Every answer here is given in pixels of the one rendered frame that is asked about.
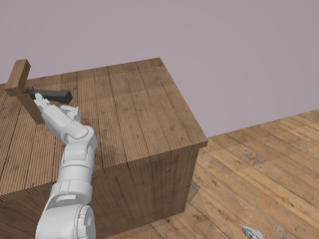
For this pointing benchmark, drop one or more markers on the robot left upper arm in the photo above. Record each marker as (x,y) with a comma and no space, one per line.
(67,222)

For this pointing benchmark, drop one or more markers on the tap lever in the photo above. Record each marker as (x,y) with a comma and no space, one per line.
(63,96)

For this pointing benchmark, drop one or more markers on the robot left hand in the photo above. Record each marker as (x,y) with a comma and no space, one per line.
(56,118)

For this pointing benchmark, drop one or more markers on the robot left forearm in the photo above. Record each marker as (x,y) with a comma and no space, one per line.
(74,179)

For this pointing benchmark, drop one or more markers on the robot right hand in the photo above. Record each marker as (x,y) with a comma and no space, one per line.
(251,233)

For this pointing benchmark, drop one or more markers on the counter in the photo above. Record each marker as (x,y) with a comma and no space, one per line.
(148,143)

